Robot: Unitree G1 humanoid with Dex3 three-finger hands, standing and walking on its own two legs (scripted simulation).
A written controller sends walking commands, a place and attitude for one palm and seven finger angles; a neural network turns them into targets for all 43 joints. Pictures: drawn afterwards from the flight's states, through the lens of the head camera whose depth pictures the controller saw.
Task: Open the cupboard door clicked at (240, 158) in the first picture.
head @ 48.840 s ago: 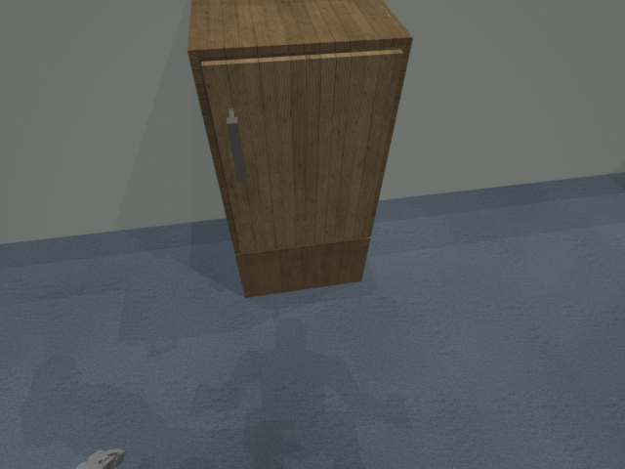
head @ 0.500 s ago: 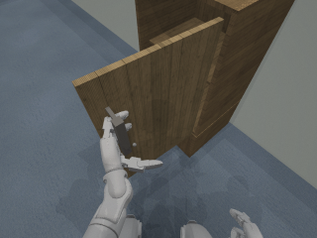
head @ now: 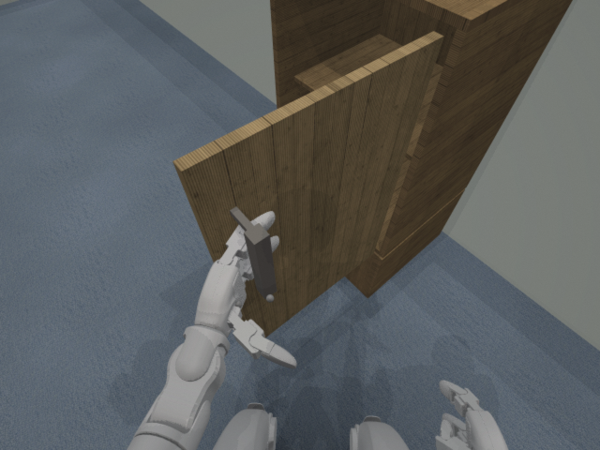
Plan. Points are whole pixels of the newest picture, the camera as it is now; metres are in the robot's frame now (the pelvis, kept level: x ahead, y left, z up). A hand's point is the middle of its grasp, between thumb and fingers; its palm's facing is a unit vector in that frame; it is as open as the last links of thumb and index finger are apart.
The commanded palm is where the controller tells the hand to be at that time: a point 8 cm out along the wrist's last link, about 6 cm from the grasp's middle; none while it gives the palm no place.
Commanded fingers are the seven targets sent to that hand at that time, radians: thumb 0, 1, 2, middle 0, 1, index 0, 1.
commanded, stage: slide the hand sideways off the handle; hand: left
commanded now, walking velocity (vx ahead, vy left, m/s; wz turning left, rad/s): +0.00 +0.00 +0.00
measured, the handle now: (253, 255) +0.36 +0.08 +0.04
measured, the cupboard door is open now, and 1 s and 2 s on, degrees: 88 89 89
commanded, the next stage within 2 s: draw the hand back to the body in 0.94 s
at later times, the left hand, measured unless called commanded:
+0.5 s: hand (248, 323) +0.27 +0.08 +0.03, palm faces -0.17 -0.99 -0.02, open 16.2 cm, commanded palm +0.25 +0.15 +0.04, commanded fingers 0.00 -0.50 0.30 -0.15 -0.30 -0.15 -0.30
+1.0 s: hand (200, 349) +0.24 +0.13 +0.03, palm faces -0.10 -0.99 -0.05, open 16.2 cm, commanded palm +0.22 +0.19 +0.04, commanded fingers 0.00 -0.50 0.30 -0.15 -0.30 -0.15 -0.30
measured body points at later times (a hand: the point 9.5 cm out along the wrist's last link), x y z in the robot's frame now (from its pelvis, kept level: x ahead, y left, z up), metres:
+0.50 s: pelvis +0.01 -0.01 -0.01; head +0.09 -0.01 +0.43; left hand +0.27 +0.13 +0.04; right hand +0.19 -0.23 -0.10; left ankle +0.04 +0.11 -0.65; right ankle +0.02 -0.13 -0.65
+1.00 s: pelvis +0.01 -0.02 -0.02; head +0.08 -0.03 +0.42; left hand +0.24 +0.19 +0.04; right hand +0.19 -0.26 -0.10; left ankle +0.04 +0.11 -0.65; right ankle +0.02 -0.13 -0.65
